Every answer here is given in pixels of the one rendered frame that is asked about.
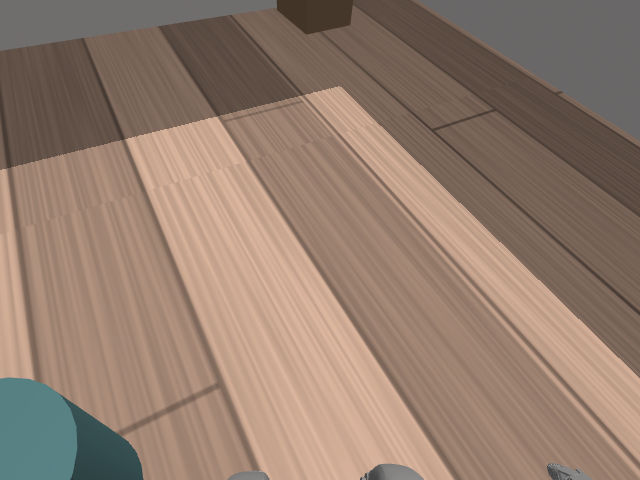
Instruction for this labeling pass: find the right robot hand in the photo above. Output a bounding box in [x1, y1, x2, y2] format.
[547, 463, 593, 480]

